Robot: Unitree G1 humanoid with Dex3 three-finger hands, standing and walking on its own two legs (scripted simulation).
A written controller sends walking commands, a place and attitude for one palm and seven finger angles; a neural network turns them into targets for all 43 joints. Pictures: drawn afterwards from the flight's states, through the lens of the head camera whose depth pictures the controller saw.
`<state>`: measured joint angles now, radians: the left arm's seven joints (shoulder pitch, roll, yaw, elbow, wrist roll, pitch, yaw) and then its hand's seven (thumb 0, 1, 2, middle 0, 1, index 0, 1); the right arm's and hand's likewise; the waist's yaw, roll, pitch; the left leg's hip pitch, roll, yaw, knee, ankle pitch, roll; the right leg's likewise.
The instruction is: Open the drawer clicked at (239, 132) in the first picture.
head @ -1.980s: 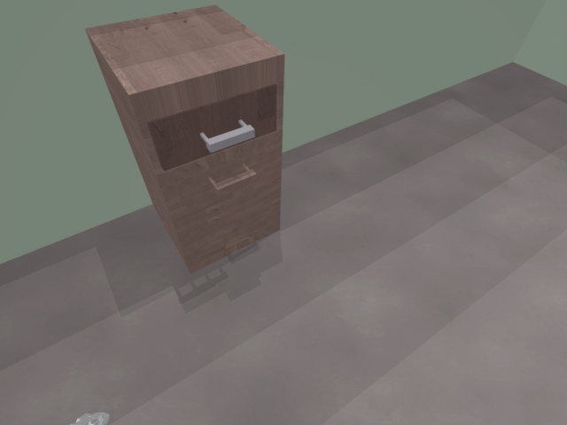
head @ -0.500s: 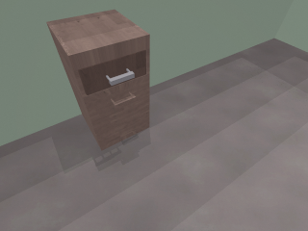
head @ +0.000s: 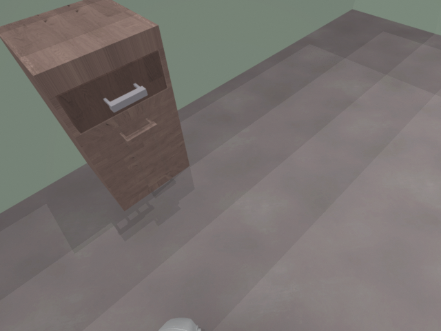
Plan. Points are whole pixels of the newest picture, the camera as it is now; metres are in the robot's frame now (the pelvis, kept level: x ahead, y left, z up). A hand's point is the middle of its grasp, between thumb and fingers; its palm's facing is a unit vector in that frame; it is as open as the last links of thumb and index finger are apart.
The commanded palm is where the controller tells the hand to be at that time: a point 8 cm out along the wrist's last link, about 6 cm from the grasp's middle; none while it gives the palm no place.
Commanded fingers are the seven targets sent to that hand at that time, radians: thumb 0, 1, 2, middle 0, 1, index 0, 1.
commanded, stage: walk to a spot facing it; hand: left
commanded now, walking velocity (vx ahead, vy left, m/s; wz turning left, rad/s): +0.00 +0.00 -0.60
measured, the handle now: (124, 95) +0.85 +0.44 -0.12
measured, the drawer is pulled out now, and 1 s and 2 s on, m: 0.00 0.00 0.00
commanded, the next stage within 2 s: turn to face it in 1.66 s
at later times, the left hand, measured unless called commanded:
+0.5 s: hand out of the picture +0.12 +0.24 -0.14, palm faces -0.20 -0.95 -0.22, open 7.4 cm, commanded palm none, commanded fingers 0.00 0.90 0.90 -0.20 -0.30 -0.20 -0.30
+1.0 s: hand (237, 249) +0.32 +0.00 -0.16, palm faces -0.59 -0.79 -0.17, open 7.4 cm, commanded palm none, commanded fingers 0.00 0.90 0.90 -0.20 -0.30 -0.20 -0.30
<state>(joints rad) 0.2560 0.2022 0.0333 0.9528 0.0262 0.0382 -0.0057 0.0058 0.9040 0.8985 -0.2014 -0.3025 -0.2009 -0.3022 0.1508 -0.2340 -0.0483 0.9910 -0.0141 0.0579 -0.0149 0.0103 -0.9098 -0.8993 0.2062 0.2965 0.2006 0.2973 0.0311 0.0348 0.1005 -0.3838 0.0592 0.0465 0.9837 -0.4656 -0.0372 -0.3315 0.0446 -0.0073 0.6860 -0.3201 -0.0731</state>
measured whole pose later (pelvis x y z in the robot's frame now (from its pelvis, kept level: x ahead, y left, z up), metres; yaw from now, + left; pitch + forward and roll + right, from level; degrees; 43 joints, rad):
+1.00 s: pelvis +0.13 -0.08 +0.00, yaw -33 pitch -2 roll -1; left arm 0.13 0.20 0.03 0.95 0.03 -0.02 -0.02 0.00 0.91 0.90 -0.20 -0.30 -0.20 -0.30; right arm 0.33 -0.19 -0.04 1.02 -0.03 -0.01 0.00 0.01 -0.91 -0.90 0.20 0.30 0.20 0.30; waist -0.07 0.00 0.10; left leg -0.49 0.17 0.08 1.16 -0.38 -0.04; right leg -0.32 0.02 -0.09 0.57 -0.22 -0.04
